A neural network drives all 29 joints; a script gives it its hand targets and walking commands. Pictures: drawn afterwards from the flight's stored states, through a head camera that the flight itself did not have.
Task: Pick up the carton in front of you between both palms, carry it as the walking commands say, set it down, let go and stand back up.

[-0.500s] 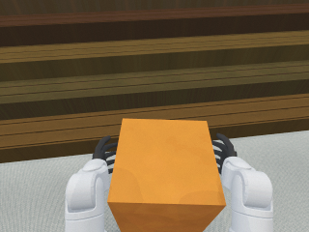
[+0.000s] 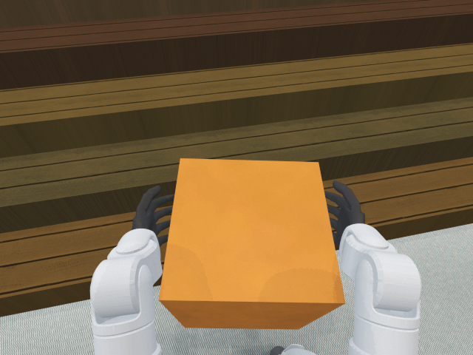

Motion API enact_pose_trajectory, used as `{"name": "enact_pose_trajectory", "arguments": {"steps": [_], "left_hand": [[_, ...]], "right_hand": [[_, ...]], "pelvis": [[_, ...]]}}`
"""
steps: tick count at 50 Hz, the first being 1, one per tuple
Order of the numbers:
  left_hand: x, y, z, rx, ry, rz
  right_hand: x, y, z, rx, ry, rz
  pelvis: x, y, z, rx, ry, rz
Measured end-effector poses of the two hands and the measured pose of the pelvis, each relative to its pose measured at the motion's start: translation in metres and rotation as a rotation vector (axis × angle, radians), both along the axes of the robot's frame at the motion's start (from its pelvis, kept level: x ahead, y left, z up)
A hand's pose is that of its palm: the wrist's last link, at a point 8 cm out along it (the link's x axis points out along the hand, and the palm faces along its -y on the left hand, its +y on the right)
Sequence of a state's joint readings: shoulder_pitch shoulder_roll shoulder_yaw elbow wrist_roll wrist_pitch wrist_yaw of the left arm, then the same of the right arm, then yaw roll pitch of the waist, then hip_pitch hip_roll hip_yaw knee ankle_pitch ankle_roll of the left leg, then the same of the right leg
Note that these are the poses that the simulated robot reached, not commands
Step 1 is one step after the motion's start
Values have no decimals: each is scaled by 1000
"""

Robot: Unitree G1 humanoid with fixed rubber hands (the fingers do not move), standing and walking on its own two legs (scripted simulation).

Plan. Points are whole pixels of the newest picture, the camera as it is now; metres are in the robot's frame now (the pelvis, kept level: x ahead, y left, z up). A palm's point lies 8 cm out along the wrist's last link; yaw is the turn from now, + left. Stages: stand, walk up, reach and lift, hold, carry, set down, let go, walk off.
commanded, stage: carry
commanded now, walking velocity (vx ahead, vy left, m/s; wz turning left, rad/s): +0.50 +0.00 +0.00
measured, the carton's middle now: (245, 252) +0.29 +0.00 +0.03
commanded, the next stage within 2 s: none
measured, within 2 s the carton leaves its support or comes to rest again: neither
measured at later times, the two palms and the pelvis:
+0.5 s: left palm (175, 59) +0.71 +0.15 +0.16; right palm (304, 54) +0.72 -0.15 +0.17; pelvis +0.32 -0.01 -0.02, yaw +0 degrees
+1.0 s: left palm (202, 10) +1.03 +0.11 +0.16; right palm (299, 5) +1.04 -0.19 +0.16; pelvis +0.64 -0.06 +0.04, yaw +1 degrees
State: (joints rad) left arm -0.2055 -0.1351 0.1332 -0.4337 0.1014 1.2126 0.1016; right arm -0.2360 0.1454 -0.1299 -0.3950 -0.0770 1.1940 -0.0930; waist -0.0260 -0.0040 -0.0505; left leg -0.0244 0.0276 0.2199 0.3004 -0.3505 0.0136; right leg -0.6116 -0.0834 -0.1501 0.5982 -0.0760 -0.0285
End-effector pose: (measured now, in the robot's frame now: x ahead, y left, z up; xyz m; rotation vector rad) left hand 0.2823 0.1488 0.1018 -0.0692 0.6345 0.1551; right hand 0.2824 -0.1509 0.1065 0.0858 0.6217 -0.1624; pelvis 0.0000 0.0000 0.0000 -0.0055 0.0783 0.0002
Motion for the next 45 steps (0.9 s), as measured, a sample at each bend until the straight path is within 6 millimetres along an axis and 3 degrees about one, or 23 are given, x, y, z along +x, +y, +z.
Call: {"name": "enact_pose_trajectory", "arguments": {"steps": [5, 12, 19, 24, 27, 34, 40, 45], "left_hand": [[95, -10, 16, 57, -93, 18], [203, -10, 28, 92, 43, 26], [322, -7, 57, 79, 26, 19], [411, 0, 61, 61, 19, -9], [461, 2, 50, 29, 24, -37], [536, -6, 21, -12, 136, -44], [605, -23, 29, -53, 25, -40], [680, -44, 42, -48, -11, -43]], "right_hand": [[106, -10, 7, -8, -97, 57], [228, -10, 21, -25, 33, 119], [341, -6, 50, -28, 18, 96], [421, 0, 59, -38, 13, 63], [459, 2, 54, -68, 21, 31], [520, -6, 23, -44, 133, -22], [584, -22, 33, -30, 20, -60], [661, -43, 48, -32, -15, -57]], "pelvis": [[76, -19, -27, -2, -32, 23], [146, -32, -8, 14, -5, 30], [226, -26, 2, 17, 23, 17], [299, -10, -11, 3, 24, 3], [339, -2, -22, 11, 12, 0], [412, 2, -2, -8, 33, 7], [482, -12, 2, -13, 32, 27], [561, -33, 7, -38, 22, 30]]}}
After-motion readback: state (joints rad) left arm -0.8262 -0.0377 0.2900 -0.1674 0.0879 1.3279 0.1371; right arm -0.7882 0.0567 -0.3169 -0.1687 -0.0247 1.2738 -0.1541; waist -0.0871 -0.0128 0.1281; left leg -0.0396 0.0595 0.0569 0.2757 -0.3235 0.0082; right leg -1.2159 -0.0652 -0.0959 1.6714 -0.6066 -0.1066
